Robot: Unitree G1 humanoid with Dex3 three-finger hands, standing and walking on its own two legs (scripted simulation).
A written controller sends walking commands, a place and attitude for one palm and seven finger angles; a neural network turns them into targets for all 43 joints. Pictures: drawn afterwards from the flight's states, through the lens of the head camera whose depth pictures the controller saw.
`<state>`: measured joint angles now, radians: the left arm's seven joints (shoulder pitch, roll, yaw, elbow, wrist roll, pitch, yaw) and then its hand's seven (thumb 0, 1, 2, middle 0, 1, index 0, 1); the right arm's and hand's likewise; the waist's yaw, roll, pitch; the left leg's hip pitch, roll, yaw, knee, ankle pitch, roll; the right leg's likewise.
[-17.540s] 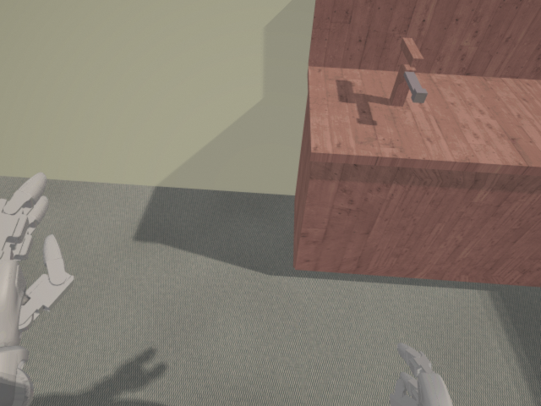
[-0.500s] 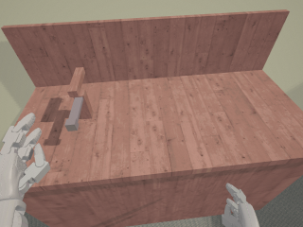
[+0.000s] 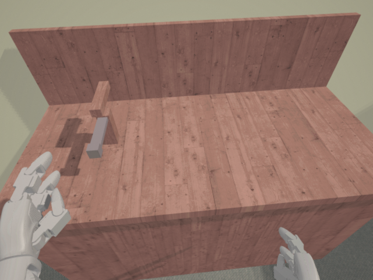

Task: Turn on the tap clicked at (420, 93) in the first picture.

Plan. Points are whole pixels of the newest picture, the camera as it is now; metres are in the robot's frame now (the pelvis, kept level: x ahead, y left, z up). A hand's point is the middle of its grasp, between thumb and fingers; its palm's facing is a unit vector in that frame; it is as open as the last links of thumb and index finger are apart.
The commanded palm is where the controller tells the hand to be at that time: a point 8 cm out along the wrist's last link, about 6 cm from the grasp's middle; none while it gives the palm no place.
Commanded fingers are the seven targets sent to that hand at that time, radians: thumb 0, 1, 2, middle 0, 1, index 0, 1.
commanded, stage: turn the palm inward beside the body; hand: left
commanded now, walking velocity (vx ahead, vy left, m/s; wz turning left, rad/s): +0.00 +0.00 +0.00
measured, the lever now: (94, 150) +0.37 +0.28 +0.07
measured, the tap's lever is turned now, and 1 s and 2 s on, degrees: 0 0 0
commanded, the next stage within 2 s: reach beside the lever's end, fingers flat in 0.46 s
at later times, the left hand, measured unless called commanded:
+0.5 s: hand (75, 211) +0.18 +0.21 +0.14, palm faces +0.41 -0.90 -0.14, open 7.4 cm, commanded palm +0.13 +0.26 +0.15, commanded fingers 0.00 0.90 0.90 -0.20 -0.30 -0.20 -0.30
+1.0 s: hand (75, 198) +0.21 +0.23 +0.13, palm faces +0.42 -0.90 -0.13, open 7.4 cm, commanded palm +0.17 +0.29 +0.13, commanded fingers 0.00 0.90 0.90 -0.20 -0.29 -0.20 -0.29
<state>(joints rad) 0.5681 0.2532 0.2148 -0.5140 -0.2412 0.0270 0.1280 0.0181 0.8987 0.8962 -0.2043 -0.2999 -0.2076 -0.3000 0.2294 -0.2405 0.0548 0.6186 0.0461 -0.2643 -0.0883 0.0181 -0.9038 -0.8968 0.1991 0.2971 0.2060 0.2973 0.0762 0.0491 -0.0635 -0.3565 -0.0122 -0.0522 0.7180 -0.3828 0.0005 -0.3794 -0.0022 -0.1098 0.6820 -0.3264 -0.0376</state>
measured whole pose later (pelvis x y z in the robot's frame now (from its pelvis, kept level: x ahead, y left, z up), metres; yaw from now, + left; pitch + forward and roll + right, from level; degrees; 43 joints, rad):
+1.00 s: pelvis +0.01 -0.02 +0.00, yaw +0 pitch +2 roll +0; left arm 0.42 0.26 0.27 -0.31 -0.27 0.01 0.09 0.02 0.90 0.90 -0.20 -0.30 -0.21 -0.30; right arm 0.22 -0.25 0.03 0.66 0.06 -0.27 -0.10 0.02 -0.90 -0.90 0.20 0.30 0.21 0.30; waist 0.07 0.05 -0.06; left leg -0.34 0.00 -0.06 0.67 -0.37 -0.02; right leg -0.37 0.01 -0.12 0.65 -0.32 -0.06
